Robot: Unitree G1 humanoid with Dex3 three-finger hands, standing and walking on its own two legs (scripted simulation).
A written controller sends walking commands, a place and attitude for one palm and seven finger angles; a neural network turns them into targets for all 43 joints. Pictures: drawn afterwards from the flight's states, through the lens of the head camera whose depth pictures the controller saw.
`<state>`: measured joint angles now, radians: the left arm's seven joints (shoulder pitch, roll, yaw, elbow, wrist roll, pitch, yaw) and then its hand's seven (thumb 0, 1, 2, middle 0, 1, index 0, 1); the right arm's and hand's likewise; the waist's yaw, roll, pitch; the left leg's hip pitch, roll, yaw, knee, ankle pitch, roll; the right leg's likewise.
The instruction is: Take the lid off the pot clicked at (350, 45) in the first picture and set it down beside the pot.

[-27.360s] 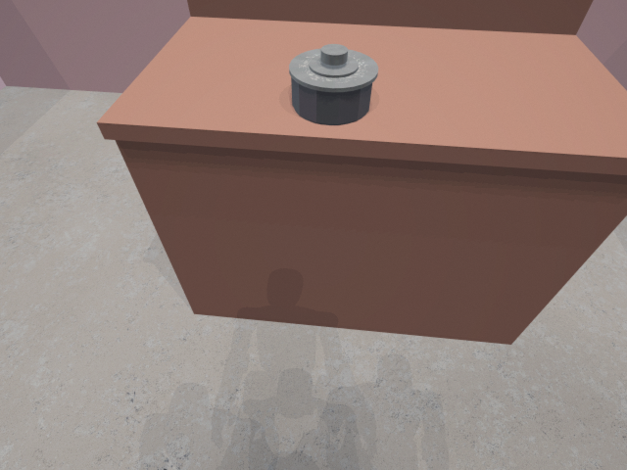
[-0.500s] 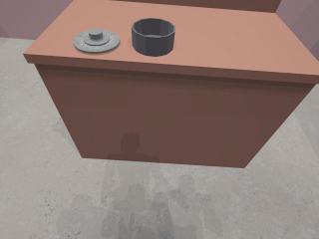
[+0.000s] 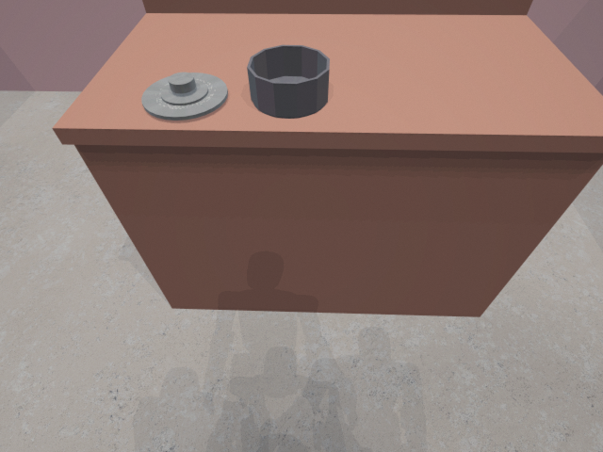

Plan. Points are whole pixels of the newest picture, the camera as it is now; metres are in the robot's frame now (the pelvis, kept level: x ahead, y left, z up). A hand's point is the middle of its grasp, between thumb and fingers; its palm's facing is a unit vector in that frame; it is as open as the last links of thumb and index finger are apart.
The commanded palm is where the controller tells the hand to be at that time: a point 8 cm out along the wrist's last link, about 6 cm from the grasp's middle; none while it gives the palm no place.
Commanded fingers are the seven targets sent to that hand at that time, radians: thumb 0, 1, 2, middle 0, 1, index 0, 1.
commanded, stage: let the arm hang, fingers relaxed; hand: left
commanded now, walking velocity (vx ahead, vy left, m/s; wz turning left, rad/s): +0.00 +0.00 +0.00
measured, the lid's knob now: (182, 82) +0.78 +0.29 +0.09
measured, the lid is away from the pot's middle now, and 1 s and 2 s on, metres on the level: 0.23 0.23 0.23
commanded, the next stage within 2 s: look to check the result in 0.34 s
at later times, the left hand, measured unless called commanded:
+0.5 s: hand out of the picture +0.03 +0.16 -0.17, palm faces +0.02 -0.98 -0.21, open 7.3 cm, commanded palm none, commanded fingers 0.00 0.90 0.90 -0.20 -0.30 -0.20 -0.30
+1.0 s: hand out of the picture +0.03 +0.16 -0.17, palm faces +0.02 -0.98 -0.20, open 7.3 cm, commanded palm none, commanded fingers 0.00 0.90 0.90 -0.20 -0.30 -0.20 -0.30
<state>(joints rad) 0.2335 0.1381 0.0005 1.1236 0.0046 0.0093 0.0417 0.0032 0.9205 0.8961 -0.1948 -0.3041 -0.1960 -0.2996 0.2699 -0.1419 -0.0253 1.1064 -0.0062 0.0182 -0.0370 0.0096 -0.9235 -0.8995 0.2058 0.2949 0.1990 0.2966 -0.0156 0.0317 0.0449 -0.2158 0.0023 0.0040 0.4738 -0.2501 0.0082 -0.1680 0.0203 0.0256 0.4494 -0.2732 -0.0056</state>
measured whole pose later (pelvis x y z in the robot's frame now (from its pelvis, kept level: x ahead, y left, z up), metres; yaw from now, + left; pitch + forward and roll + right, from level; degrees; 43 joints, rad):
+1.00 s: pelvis +0.02 -0.01 +0.00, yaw -1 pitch +0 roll +0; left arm 0.26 0.14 0.02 1.13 0.00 0.00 0.04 0.00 0.92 0.90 -0.20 -0.30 -0.20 -0.30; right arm 0.28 -0.13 -0.03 1.13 0.00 0.01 -0.05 0.00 -0.91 -0.90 0.20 0.29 0.20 0.30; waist -0.02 0.01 0.03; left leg -0.17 0.03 0.02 0.45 -0.27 -0.01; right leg -0.13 0.04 0.04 0.43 -0.29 -0.03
